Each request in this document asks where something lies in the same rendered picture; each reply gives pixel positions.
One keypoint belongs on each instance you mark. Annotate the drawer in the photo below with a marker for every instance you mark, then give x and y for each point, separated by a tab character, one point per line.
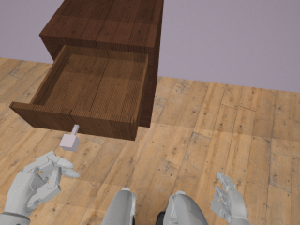
100	90

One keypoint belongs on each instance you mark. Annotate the robot left forearm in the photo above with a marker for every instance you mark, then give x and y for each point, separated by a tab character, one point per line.
7	218

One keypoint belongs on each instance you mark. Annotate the right robot hand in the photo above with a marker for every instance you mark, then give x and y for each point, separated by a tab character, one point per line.
232	204

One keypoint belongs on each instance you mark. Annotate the handle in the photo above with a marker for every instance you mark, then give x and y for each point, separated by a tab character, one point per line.
70	142

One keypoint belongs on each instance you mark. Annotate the cabinet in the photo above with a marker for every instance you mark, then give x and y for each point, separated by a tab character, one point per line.
130	26

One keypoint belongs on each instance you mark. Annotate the robot left thigh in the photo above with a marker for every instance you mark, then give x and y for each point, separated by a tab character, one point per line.
121	209

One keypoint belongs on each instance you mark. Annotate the left robot hand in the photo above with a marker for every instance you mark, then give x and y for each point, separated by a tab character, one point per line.
21	197

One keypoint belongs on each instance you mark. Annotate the right robot shin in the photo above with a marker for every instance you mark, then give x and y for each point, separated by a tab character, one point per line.
167	220

